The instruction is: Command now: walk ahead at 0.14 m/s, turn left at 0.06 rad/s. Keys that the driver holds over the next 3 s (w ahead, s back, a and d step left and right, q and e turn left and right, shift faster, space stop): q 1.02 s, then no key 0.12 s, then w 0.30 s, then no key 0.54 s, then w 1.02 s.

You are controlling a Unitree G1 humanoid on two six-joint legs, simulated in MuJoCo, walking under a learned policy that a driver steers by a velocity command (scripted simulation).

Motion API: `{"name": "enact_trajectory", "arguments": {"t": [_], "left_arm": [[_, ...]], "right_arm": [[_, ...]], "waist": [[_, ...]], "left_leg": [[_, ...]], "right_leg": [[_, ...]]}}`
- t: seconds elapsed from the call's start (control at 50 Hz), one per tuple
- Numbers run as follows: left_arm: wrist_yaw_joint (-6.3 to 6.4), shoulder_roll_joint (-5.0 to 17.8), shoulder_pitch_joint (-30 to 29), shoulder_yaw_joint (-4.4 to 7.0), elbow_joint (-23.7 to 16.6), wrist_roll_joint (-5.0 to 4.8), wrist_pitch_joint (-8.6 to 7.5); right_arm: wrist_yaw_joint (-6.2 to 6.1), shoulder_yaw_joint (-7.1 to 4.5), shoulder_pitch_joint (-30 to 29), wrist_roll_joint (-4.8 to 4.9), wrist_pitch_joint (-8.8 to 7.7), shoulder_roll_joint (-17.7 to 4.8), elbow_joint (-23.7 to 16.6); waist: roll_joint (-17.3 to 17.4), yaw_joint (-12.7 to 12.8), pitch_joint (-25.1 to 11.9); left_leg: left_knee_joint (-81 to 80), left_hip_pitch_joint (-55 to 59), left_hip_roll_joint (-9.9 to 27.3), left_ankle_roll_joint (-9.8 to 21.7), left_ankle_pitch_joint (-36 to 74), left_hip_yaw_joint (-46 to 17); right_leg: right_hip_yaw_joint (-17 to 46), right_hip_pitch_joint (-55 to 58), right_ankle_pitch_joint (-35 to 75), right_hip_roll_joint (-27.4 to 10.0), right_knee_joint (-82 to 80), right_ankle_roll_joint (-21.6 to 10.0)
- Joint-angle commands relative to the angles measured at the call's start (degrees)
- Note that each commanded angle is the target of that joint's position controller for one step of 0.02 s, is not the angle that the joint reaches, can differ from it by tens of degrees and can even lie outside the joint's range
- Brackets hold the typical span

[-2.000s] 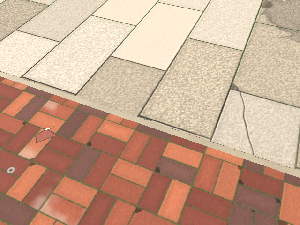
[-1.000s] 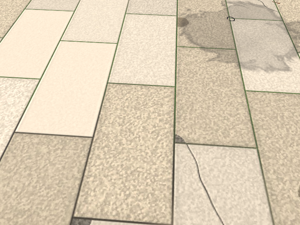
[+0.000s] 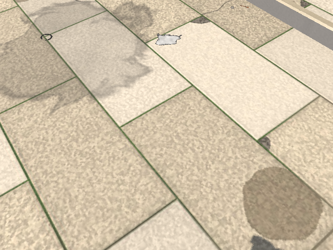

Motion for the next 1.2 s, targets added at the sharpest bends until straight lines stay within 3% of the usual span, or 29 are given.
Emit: {"name": "enact_trajectory", "arguments": {"t": [0.02,0.04,0.08,0.1,0.14,0.2,0.26,0.36,0.42,0.44,0.46,0.48,0.5,0.52,0.54,0.56,0.58,0.64,0.7,0.84,0.96,1.02,1.04,1.06,1.08,1.1,1.12,1.16,1.2], "left_arm": [[1.13,15.4,31.1,4.07,7.3,-1.01,0.82],[1.39,11.5,25.7,3.48,6.7,-1.34,2.17],[1.97,5.7,9.0,1.66,2.3,-1.09,2.0],[2.63,7.9,4.5,2.21,1.4,-0.41,1.92],[3.78,10.5,1.8,2.66,0.6,1.83,1.57],[6.45,9.7,4.6,2.77,1.8,1.64,2.16],[8.47,10.8,4.5,3.33,1.4,0.96,3.39],[8.41,12.2,2.8,4.58,0.7,-0.84,4.57],[7.89,12.8,3.4,5.35,1.0,-2.17,5.24],[7.69,11.9,5.2,5.29,1.5,-2.12,5.53],[7.47,9.6,8.4,4.91,2.5,-1.41,6.03],[7.19,6.0,8.0,3.95,0.0,0.61,5.78],[6.76,7.7,-2.8,4.14,-3.8,0.16,4.35],[6.75,8.4,-6.7,4.42,-5.1,-1.11,3.67],[7.22,8.1,-6.4,4.48,-4.8,-1.13,3.52],[7.9,9.1,-4.6,4.83,-3.3,-0.31,3.88],[8.2,10.4,-3.0,5.27,-2.9,0.26,4.33],[7.53,8.1,-1.7,4.89,-3.4,0.31,4.98],[7.28,6.4,-3.4,4.28,-5.0,0.24,5.0],[6.18,7.4,-7.8,4.57,-7.4,-0.12,3.86],[4.9,7.4,-6.2,4.51,-8.5,-0.71,2.07],[4.03,8.8,1.2,5.21,-7.5,-0.95,1.55],[3.99,11.5,5.4,6.11,-6.8,-0.48,1.67],[4.33,14.9,7.1,6.66,-7.1,0.56,2.39],[3.62,14.9,9.0,6.69,-6.2,1.64,2.59],[3.49,12.3,7.0,6.04,-7.7,0.99,2.44],[3.69,10.2,4.6,5.44,-8.3,0.41,2.74],[4.02,8.3,2.3,4.51,-8.7,-0.37,3.34],[4.21,7.3,4.3,3.94,-7.1,-0.19,3.53]], "right_arm": [[1.34,-0.59,8.8,4.33,-1.58,-3.7,-1.5],[1.1,-1.58,3.4,4.75,-1.21,-5.6,-3.5],[-1.32,-2.31,-2.1,3.8,0.73,-4.3,-4.6],[-2.41,-2.24,-2.6,2.9,2.52,-2.0,-5.1],[-3.78,-3.09,-4.9,0.93,4.18,-2.2,-8.0],[-4.04,-3.85,-10.8,0.34,4.78,-3.9,-12.2],[-2.47,-4.34,-17.5,-0.14,5.33,-5.5,-16.1],[-0.41,-5.54,-22.9,-0.47,6.84,-7.3,-20.1],[0.24,-5.75,-23.9,-0.69,6.72,-6.7,-21.8],[0.27,-6.16,-23.5,-0.65,6.5,-7.4,-21.8],[0.08,-7.23,-21.3,-0.55,5.95,-10.2,-21.4],[-0.63,-9.04,-18.6,-0.86,5.28,-18.1,-22.5],[0.43,-8.78,-11.8,-2.53,3.77,-19.3,-22.3],[1.05,-8.59,-10.7,-3.81,2.34,-18.9,-22.0],[0.47,-8.39,-14.3,-2.67,1.9,-18.1,-22.9],[-0.5,-7.76,-18.8,-1.0,2.61,-16.3,-24.2],[-1.24,-7.26,-22.6,-0.14,3.47,-15.2,-25.5],[-2.02,-6.87,-22.6,-0.55,3.96,-15.0,-26.5],[-2.73,-6.75,-20.1,0.02,4.02,-14.8,-26.1],[-2.9,-7.39,-18.8,-0.52,4.49,-15.9,-27.7],[-2.4,-7.34,-19.6,-0.28,5.01,-15.8,-29.7],[-2.24,-7.02,-22.5,0.66,5.27,-15.0,-31.4],[-2.26,-6.23,-21.1,0.34,5.31,-12.3,-31.7],[-1.83,-4.97,-16.3,-1.2,5.27,-7.2,-31.6],[-1.79,-6.41,-17.0,-0.17,4.11,-12.0,-33.9],[-1.79,-7.76,-17.5,-0.46,3.61,-16.5,-32.6],[-1.78,-8.07,-18.1,-0.58,3.86,-16.7,-31.6],[-1.55,-7.45,-16.3,-0.72,4.84,-13.9,-29.9],[-0.53,-5.73,-16.4,-0.23,4.79,-9.2,-29.8]], "waist": [[-11.2,14.2,-35.6],[-6.2,12.7,-32.8],[3.8,7.0,-20.0],[1.0,4.9,-15.4],[-0.5,3.4,-7.7],[-3.1,4.1,-5.8],[-3.3,4.9,-6.1],[-2.1,5.3,-3.3],[0.3,5.8,-3.6],[2.5,6.2,-3.8],[9.7,6.3,-3.6],[28.4,7.4,-3.7],[24.1,1.3,-9.2],[16.3,0.8,-10.4],[13.5,3.1,-9.9],[10.3,5.2,-9.9],[9.9,7.3,-9.8],[7.2,8.1,-11.7],[8.8,7.4,-10.9],[13.1,5.4,-6.3],[15.2,5.4,-7.4],[14.4,9.3,-8.9],[10.3,9.7,-11.5],[-6.4,6.6,-14.3],[-14.7,6.9,-13.0],[-8.3,7.3,-10.6],[-5.2,6.9,-9.6],[-1.7,5.6,-8.6],[-2.9,5.9,-7.5]], "left_leg": [[39.1,-41.5,-3.8,-0.2,-9.2,-19.3],[34.9,-42.2,0.1,-0.7,-6.3,-18.1],[27.0,-37.1,4.2,-0.7,10.1,-15.1],[28.9,-32.8,3.5,-0.8,16.3,-13.6],[23.6,-29.1,1.4,-0.9,22.7,-12.6],[9.9,-33.0,1.7,0.3,26.3,-12.8],[1.1,-31.6,1.4,1.5,33.6,-11.4],[-8.3,-26.1,0.0,3.8,30.5,-8.4],[-18.9,-21.9,-2.3,6.4,28.8,-4.4],[-22.9,-18.9,-3.6,7.6,29.6,-3.9],[-29.7,-14.2,-2.8,9.7,38.5,-8.3],[-32.8,-3.6,12.1,17.3,64.4,-31.7],[-38.8,1.6,17.1,27.5,66.5,-46.1],[-39.2,3.6,16.9,27.6,63.7,-44.2],[-37.7,3.7,14.6,24.1,61.1,-39.8],[-37.0,0.9,12.5,20.5,59.6,-35.1],[-36.8,-3.4,10.7,18.0,58.5,-32.0],[-37.3,-7.3,6.9,14.8,58.2,-27.8],[-37.8,-6.9,5.7,14.4,52.7,-28.3],[-40.5,-10.7,4.4,15.2,29.9,-35.2],[-36.0,-11.3,2.7,16.4,41.2,-39.3],[-32.0,-14.6,-0.2,13.3,45.9,-39.7],[-26.3,-20.7,-2.5,10.4,37.2,-36.8],[-11.3,-31.2,-11.9,6.6,13.2,-26.5],[-0.8,-42.2,-14.5,4.1,3.1,-24.2],[8.7,-44.7,-11.9,2.4,7.2,-24.3],[11.3,-44.6,-11.0,1.5,12.0,-23.7],[12.1,-40.5,-9.4,0.2,19.3,-22.0],[3.6,-36.4,-7.6,0.3,25.5,-17.3]], "right_leg": [[12.3,62.4,79.1,-18.4,18.8,-15.0],[12.5,54.9,51.5,-17.1,13.0,-15.8],[11.3,27.9,27.1,-16.4,4.0,-14.3],[10.9,15.4,18.5,-18.4,-1.1,-14.2],[5.2,2.6,13.9,-16.4,-5.8,-12.6],[0.6,6.2,7.1,-14.3,-6.3,-10.4],[-1.7,7.4,-5.4,-14.1,-7.5,-9.5],[-4.3,5.6,-20.2,-15.3,-5.9,-6.8],[-5.3,7.9,-25.3,-15.3,0.3,-3.1],[-6.1,7.4,-27.1,-14.0,4.2,-1.0],[-9.9,4.4,-31.3,-9.9,15.2,2.3],[-14.7,-15.2,-48.1,-1.1,40.7,8.5],[-1.9,-27.2,-53.5,6.9,52.3,8.9],[2.9,-31.3,-49.9,6.7,56.4,7.4],[4.6,-33.1,-44.0,6.0,56.5,6.2],[5.3,-31.4,-38.4,4.6,54.8,6.0],[5.4,-27.5,-33.6,4.0,52.3,6.0],[4.7,-21.4,-24.8,6.0,48.6,5.7],[5.8,-20.9,-20.6,6.8,40.8,6.3],[7.7,-15.9,-19.3,7.8,24.0,7.2],[6.6,-6.2,-27.5,10.5,15.8,6.3],[5.1,8.3,-18.9,8.8,0.4,4.5],[9.1,18.9,-13.8,1.8,-1.6,2.1],[21.4,28.6,1.6,-10.4,0.2,-4.0],[34.0,27.8,3.8,-16.3,-2.2,-14.0],[30.4,25.9,0.8,-15.5,-2.0,-15.0],[24.4,23.7,-0.8,-11.6,-1.3,-12.2],[17.8,18.2,-6.8,-6.7,-2.4,-9.3],[13.7,14.0,-25.2,-2.4,-6.6,-7.9]]}}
